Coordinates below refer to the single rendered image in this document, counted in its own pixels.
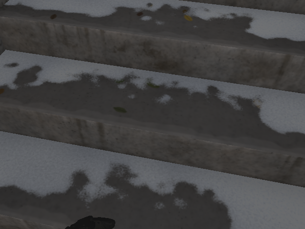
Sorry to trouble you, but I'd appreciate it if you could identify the left robot hand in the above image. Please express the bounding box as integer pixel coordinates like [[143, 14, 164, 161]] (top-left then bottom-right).
[[65, 216, 115, 229]]

